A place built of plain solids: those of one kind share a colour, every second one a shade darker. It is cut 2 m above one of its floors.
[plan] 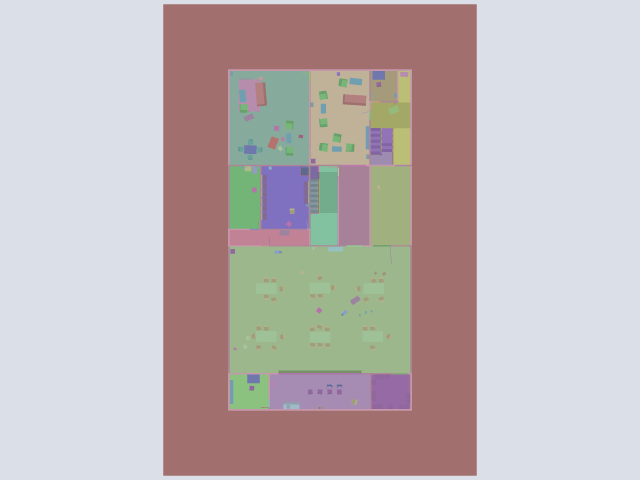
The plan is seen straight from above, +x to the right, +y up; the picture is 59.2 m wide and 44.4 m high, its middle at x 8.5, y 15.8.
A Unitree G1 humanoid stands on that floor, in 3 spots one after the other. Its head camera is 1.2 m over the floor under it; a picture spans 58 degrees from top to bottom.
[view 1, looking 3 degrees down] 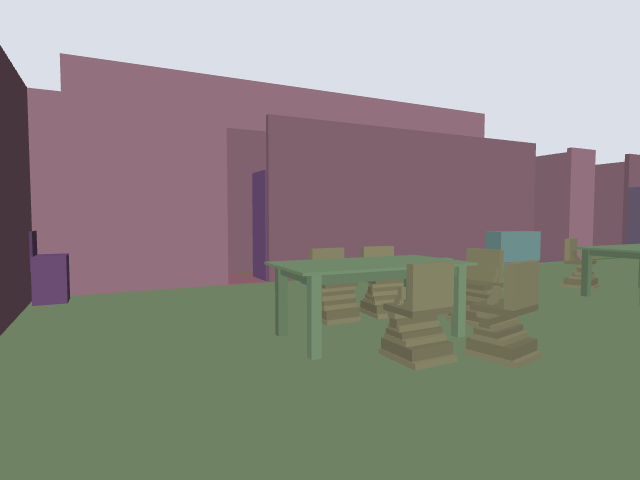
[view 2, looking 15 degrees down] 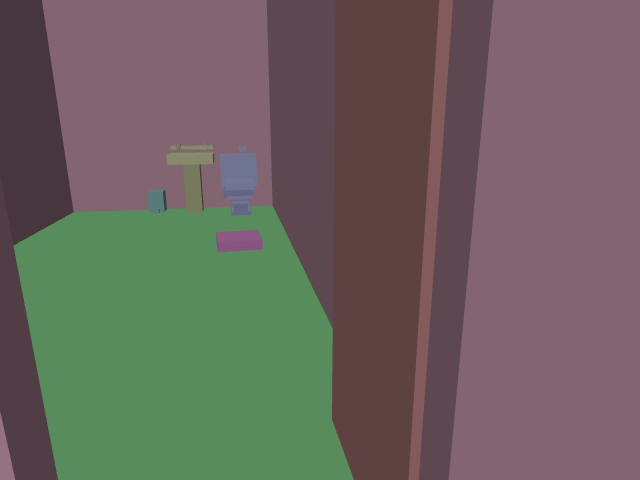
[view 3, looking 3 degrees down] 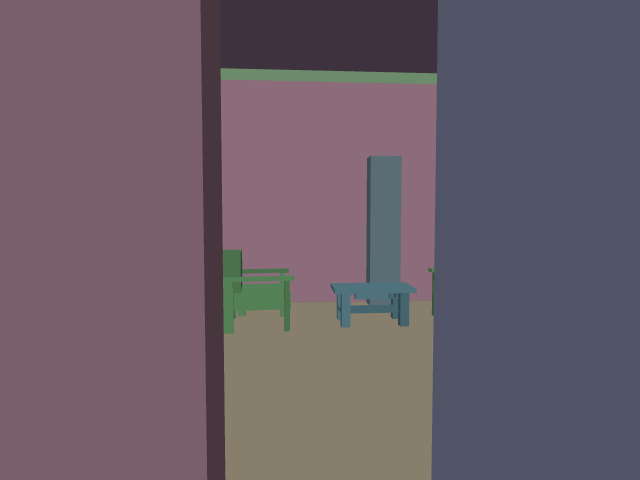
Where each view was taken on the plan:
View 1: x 1.18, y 7.62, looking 64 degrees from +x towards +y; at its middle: wall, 8.43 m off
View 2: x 2.42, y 16.07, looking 79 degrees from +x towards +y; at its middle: wall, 2.90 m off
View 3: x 13.65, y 27.03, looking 176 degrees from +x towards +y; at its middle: wall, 6.07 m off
